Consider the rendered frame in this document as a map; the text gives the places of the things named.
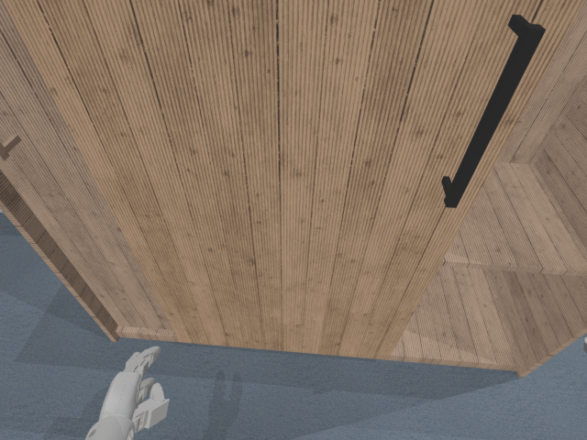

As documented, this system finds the robot left forearm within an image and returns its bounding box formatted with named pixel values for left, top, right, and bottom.
left=85, top=416, right=135, bottom=440

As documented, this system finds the wardrobe door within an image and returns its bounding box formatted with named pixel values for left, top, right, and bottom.
left=3, top=0, right=584, bottom=360
left=0, top=0, right=173, bottom=330

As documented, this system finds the robot left hand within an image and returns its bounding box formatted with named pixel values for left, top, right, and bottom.
left=99, top=346, right=170, bottom=434

